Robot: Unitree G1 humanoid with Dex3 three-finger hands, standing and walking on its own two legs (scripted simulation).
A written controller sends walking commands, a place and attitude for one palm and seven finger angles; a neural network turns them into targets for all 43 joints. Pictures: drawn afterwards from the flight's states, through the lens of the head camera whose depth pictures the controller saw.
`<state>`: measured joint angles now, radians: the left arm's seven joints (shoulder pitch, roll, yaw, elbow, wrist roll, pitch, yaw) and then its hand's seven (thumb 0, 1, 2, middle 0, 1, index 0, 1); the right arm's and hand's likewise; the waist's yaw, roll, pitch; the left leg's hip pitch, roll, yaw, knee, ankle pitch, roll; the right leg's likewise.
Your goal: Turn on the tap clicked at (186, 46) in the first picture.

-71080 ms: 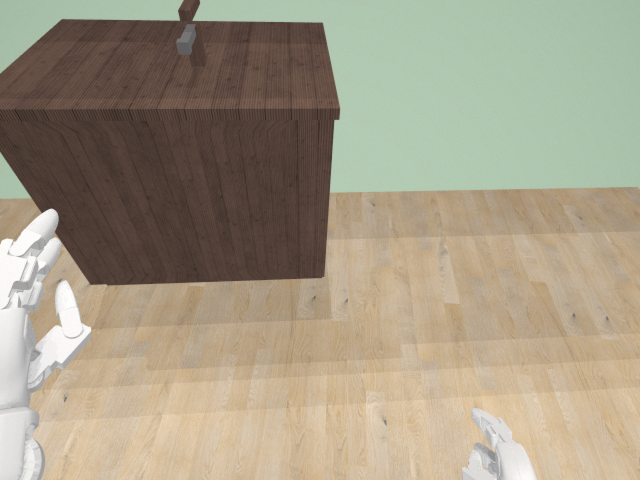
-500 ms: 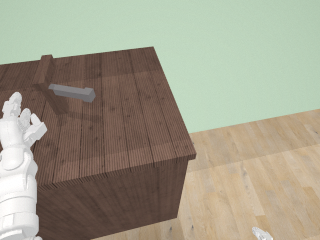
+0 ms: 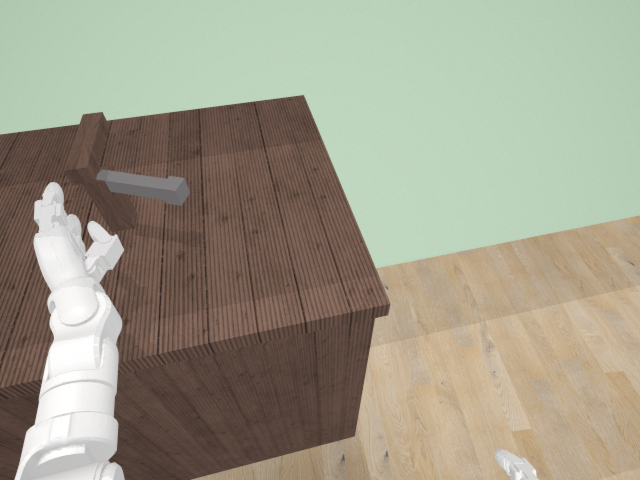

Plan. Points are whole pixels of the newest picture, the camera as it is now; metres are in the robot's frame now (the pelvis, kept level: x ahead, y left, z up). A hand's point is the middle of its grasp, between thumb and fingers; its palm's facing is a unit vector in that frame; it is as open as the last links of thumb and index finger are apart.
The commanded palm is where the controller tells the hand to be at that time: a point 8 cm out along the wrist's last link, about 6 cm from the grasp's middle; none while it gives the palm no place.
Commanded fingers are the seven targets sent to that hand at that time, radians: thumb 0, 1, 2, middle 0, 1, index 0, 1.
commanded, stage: push the lever round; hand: left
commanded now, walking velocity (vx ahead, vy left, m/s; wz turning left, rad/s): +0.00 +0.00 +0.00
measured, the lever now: (175, 190) +0.47 +0.23 +0.12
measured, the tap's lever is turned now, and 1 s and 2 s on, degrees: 64 64 69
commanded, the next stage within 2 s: none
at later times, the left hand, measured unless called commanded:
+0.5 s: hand (132, 234) +0.39 +0.26 +0.11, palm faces +0.67 -0.74 -0.06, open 7.8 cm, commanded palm +0.34 +0.28 +0.11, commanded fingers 0.00 0.90 0.90 -0.15 -0.15 -0.15 -0.15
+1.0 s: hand (158, 223) +0.41 +0.23 +0.11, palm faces +0.75 -0.66 -0.07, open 7.9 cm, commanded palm +0.36 +0.25 +0.11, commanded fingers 0.00 0.90 0.90 -0.15 -0.15 -0.15 -0.15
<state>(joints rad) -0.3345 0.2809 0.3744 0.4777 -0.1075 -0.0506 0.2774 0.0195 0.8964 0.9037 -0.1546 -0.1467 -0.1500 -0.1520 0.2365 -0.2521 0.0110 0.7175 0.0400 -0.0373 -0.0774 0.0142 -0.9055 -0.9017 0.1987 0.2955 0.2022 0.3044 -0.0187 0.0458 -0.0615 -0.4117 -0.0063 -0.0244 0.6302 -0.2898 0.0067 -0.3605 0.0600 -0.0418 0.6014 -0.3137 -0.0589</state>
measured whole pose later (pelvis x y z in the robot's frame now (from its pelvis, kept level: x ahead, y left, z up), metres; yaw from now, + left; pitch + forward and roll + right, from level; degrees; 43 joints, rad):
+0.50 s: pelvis +0.00 +0.01 +0.00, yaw +1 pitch +4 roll -1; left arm -0.41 0.18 0.30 0.46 -0.03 0.01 0.50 0.02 0.90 0.90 -0.15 -0.15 -0.15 -0.15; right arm 0.20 -0.24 0.00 0.74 0.01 0.00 -0.06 0.01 -0.91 -0.90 0.20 0.30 0.20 0.30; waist -0.01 0.04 -0.07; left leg -0.42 -0.02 -0.03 0.64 -0.30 0.02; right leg -0.36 0.05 -0.05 0.61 -0.32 -0.05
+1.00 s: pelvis +0.00 +0.00 +0.00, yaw +1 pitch +5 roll -1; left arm -0.55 0.11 0.31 0.60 0.02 0.03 0.70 0.02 0.90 0.90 -0.15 -0.15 -0.14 -0.15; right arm 0.21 -0.22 -0.01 0.78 -0.02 0.02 -0.04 0.01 -0.91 -0.90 0.20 0.30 0.20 0.30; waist -0.03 0.04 -0.08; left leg -0.45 -0.02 -0.04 0.66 -0.29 0.01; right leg -0.39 0.05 -0.06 0.62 -0.32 -0.05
